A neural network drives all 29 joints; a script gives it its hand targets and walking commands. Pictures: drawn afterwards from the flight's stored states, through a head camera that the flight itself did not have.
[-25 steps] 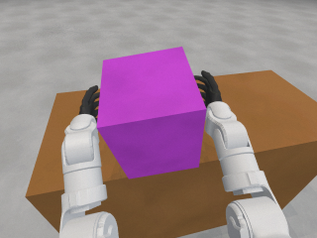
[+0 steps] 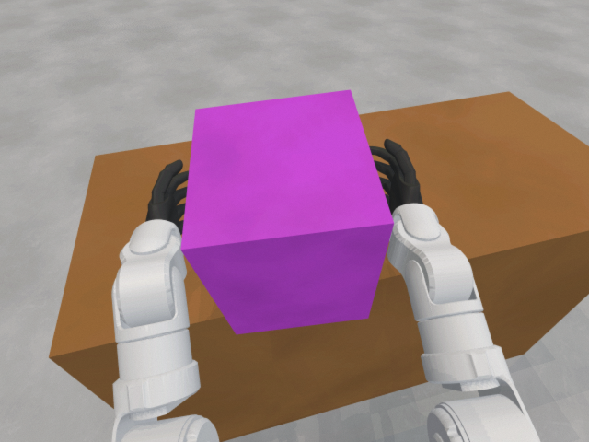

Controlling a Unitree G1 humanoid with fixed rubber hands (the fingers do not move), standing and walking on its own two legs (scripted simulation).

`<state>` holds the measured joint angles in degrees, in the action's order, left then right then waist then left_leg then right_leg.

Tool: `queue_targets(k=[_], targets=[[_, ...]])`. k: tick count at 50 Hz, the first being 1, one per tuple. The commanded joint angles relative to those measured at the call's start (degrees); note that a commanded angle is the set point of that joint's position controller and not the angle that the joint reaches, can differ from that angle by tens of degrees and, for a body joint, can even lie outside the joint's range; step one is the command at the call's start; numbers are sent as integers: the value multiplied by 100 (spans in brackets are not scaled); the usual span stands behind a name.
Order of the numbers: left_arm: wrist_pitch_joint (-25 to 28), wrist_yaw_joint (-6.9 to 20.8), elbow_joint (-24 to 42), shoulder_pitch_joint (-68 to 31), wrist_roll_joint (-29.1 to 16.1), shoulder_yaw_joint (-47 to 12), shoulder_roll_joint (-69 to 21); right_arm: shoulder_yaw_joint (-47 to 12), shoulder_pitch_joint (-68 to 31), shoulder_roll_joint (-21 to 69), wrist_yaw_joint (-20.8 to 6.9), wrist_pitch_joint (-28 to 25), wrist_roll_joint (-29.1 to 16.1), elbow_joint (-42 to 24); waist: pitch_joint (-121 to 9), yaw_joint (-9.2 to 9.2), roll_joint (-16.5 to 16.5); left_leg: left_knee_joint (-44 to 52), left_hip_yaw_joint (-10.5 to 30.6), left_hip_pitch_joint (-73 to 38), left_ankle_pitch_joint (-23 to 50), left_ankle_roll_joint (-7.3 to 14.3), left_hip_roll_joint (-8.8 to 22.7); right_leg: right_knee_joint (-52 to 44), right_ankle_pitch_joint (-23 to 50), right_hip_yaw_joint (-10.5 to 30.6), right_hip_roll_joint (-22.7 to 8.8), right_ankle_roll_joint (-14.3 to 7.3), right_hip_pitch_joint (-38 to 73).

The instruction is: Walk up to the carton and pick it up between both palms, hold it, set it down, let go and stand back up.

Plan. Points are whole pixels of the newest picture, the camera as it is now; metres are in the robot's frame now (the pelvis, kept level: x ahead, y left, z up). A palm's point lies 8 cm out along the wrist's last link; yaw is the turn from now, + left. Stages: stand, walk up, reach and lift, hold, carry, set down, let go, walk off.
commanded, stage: hold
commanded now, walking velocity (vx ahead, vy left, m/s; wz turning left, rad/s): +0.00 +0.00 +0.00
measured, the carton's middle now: (288, 222) +0.39 -0.01 +0.12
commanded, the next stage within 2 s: set down in 1.56 s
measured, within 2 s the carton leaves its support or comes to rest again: neither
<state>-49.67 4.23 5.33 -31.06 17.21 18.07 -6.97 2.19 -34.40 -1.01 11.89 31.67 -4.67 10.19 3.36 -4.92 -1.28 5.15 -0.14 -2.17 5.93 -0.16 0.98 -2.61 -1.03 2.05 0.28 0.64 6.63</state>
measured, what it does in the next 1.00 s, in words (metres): stands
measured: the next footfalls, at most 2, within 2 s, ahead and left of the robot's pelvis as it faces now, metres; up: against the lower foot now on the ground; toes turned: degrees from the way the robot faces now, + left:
none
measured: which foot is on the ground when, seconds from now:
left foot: down 0.00-1.00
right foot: down 0.00-1.00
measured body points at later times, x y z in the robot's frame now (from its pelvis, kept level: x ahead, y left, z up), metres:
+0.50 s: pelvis +0.00 +0.00 +0.00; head +0.01 -0.02 +0.45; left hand +0.34 +0.16 +0.15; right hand +0.37 -0.14 +0.14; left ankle +0.04 +0.13 -0.76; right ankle -0.02 -0.12 -0.76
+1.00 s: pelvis +0.02 +0.00 +0.00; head +0.01 +0.00 +0.45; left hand +0.34 +0.18 +0.15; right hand +0.38 -0.11 +0.16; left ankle +0.04 +0.13 -0.76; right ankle -0.02 -0.12 -0.76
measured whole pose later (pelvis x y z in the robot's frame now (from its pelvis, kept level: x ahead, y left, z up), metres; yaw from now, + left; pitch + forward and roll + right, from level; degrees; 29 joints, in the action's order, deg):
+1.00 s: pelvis +0.02 +0.00 +0.00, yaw +1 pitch -6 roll +1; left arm -56.5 3.3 20.4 -18.4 15.7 14.5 -4.3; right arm -5.5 -29.7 -1.1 14.5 33.1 -10.7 6.4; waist 3.9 -4.3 1.3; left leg 5.1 0.7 -7.0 3.9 -1.0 0.1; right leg -5.1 -2.4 0.9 -0.6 0.3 13.1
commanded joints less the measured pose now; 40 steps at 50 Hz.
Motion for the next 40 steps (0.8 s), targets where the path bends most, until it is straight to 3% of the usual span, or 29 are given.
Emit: queue_targets(k=[1, 6, 9, 14, 15, 19, 22, 25, 28, 31, 33, 34, 36, 38, 40], targets=[[473, 691, 701, -3334, -709, -1906, -1772, -2024, -3426, 2157, -754, -428, -583, -844, -2742, 345, 207, 109, -259, -1195, 219, 274, -58, 301, 916, -243, 112, 344, 316], [256, 526, 1840, -2827, -1012, -2509, -2006, -2680, -3064, 2321, -595, -418, -1185, -1587, -3470, 255, -72, -288, -130, -1931, 2333, 72, -132, 503, 2973, -116, 166, 326, 875], [-66, 584, 2063, -2340, -1099, -2701, -1870, -2641, -2601, 2061, -411, -261, -1222, -1754, -3070, 83, -154, -478, -109, -2075, 2884, -81, -169, 411, 3176, -124, 201, 323, 820], [-425, 895, 2029, -2146, -1062, -2627, -1516, -2069, -2063, 1581, -191, -42, -940, -1405, -1726, -230, -304, -355, -193, -1960, 2065, -210, -158, -31, 2071, -239, 210, 325, 468], [-423, 944, 2050, -2258, -1069, -2656, -1497, -1974, -2137, 1561, -184, -51, -904, -1441, -1664, -252, -412, -325, -214, -1927, 1859, -219, -150, -87, 1775, -259, 201, 298, 409], [-176, 1003, 2131, -2790, -1230, -2854, -1664, -1959, -2688, 1730, -245, -174, -834, -1786, -1972, -285, -339, -208, -193, -1821, 1278, -139, -97, -71, 1215, -292, 181, 261, 325], [118, 900, 2030, -3282, -1338, -2956, -1858, -2143, -3345, 1977, -374, -304, -830, -2172, -2693, -150, -47, -140, -161, -1692, 755, 34, -36, 92, 849, -327, 157, 293, 264], [405, 756, 1517, -3624, -1278, -2806, -1939, -2193, -3816, 2128, -557, -402, -642, -2103, -3091, -2, 365, 3, -170, -1384, -117, 227, 0, 200, 247, -339, 85, 334, 79], [569, 697, 515, -3608, -945, -2159, -1731, -1937, -3844, 2085, -736, -424, -352, -1331, -2775, 237, 785, 97, -260, -1001, -1033, 420, -30, 196, -553, -298, 5, 405, -203], [646, 764, -362, -3578, -467, -1298, -1330, -1428, -3565, 1959, -874, -453, -70, -128, -2119, 411, 780, 79, -353, -861, -1268, 467, -99, 27, -1145, -234, -7, 414, -536], [683, 773, -432, -3442, -326, -1077, -1350, -1319, -3360, 1998, -936, -498, -87, 254, -2006, 488, 467, 87, -367, -894, -788, 447, -94, 38, -596, -187, 23, 354, -428], [675, 749, -270, -3336, -359, -1095, -1467, -1422, -3292, 2082, -939, -521, -210, 174, -2132, 529, 286, 94, -348, -967, -290, 421, -66, 93, 48, -154, 46, 326, -175], [600, 657, 491, -3134, -541, -1467, -1742, -1886, -3197, 2271, -840, -541, -620, -258, -2773, 483, -79, -24, -260, -1362, 1123, 284, -96, 285, 1731, -88, 114, 275, 520], [455, 558, 1491, -2956, -875, -2066, -2003, -2502, -3172, 2466, -657, -543, -1100, -1058, -3619, 405, -199, -301, -135, -1814, 2646, 114, -169, 554, 3477, -14, 133, 249, 1111], [217, 517, 2185, -2627, -1112, -2567, -2043, -2918, -3040, 2506, -470, -467, -1418, -1743, -3854, 291, -268, -515, -73, -1954, 3473, -49, -239, 717, 4429, 2, 143, 282, 1452]])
